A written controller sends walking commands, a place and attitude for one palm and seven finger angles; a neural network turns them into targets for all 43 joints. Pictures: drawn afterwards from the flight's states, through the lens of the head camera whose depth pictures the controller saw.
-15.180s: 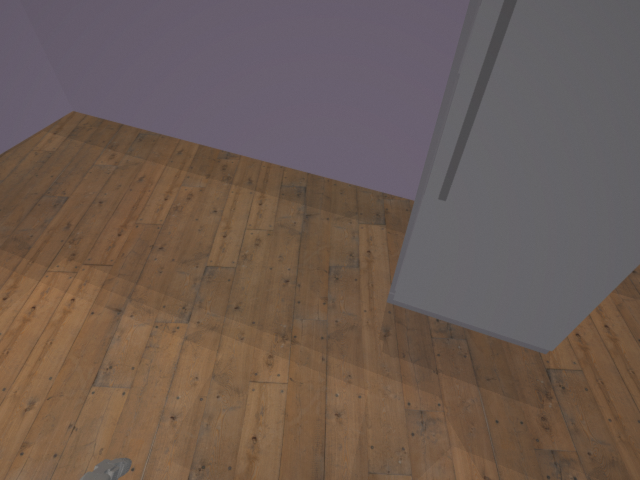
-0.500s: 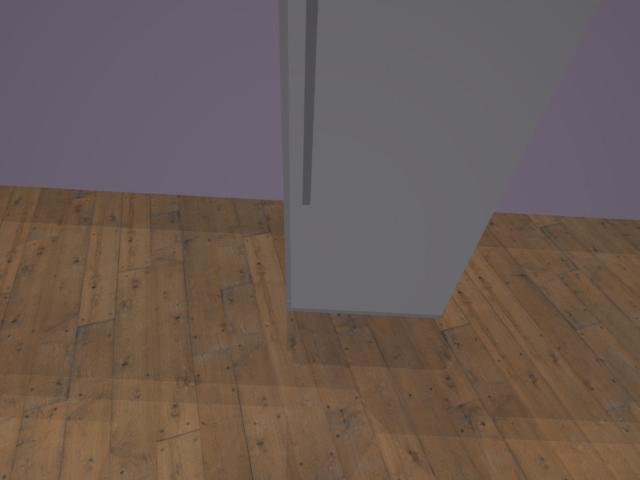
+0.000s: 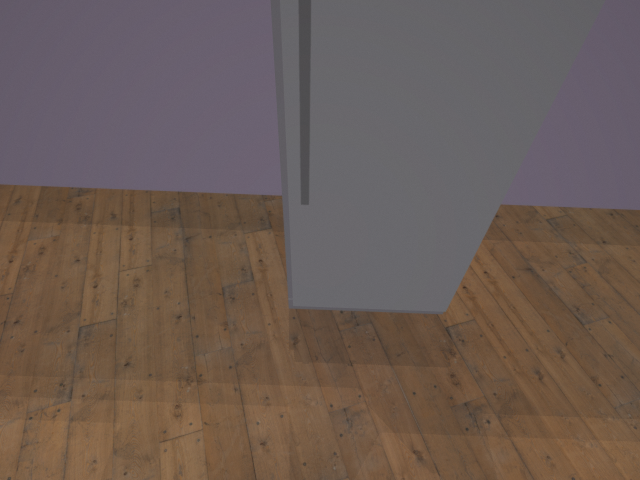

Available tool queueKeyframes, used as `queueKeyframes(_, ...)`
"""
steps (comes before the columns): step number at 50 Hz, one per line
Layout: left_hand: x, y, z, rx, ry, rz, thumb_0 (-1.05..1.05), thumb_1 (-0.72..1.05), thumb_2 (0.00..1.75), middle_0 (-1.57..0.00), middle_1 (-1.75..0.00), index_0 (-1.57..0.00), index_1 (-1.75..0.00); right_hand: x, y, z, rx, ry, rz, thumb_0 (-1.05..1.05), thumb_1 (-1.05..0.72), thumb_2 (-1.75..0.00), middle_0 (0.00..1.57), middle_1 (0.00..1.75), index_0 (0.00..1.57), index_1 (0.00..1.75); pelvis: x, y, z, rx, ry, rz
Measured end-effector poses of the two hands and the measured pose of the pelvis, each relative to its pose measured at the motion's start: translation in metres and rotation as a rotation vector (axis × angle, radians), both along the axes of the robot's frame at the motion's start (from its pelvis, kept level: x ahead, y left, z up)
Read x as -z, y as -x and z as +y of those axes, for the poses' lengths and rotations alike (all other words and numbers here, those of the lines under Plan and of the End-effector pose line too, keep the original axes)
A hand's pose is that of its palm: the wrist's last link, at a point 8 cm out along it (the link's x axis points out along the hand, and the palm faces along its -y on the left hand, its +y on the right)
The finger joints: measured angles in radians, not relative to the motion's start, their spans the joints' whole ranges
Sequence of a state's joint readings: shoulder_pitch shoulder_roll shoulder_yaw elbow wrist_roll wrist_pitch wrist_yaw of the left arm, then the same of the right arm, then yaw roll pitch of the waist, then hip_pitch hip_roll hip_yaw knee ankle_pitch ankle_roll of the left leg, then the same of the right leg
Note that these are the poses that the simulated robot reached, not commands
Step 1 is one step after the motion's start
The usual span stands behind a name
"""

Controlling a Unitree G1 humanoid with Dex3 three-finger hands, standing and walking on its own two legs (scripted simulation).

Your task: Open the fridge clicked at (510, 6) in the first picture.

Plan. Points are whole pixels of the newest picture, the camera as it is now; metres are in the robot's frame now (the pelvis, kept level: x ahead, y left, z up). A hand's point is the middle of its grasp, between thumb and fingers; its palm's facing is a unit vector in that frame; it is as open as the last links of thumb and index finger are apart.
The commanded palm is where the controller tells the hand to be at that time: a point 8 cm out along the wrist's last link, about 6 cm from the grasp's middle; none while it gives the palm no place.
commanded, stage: look again from close up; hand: left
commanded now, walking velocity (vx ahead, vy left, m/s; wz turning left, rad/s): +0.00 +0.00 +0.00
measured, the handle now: (305, 104) +0.74 +0.08 +0.09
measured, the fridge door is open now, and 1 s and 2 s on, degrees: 0 0 0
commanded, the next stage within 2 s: shuffle to correct the standing spot in 1.14 s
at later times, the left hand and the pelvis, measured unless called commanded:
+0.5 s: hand out of the picture +0.03 +0.14 -0.17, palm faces +0.03 -0.99 -0.15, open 7.4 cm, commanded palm none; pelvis +0.04 -0.01 +0.00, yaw +0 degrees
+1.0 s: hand out of the picture +0.04 +0.13 -0.17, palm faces +0.04 -0.99 -0.16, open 7.4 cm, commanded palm none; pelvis +0.06 -0.02 +0.00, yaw +0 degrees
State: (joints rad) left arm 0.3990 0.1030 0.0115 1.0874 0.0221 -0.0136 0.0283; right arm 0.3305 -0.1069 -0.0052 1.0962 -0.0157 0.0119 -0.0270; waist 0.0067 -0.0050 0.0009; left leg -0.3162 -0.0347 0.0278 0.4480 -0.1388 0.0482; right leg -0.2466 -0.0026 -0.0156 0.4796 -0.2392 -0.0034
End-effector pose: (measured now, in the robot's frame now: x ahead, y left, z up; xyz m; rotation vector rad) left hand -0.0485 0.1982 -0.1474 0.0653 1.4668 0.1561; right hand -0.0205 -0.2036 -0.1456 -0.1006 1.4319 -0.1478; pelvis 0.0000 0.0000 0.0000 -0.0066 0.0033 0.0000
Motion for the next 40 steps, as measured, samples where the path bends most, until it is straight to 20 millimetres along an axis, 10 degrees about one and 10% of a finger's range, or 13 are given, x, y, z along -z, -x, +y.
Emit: queueKeyframes(40,-0.006,-0.083,-0.010,0.040,-0.027,-0.049,0.01,0.91,0.90,-0.20,-0.30,-0.20,-0.29,-0.003,-0.068,-0.033,-0.032,0.030,-0.029,0.01,-0.93,-0.90,0.20,0.30,0.20,0.30,-0.005,-0.054,-0.020,0.008,-0.014,-0.010)
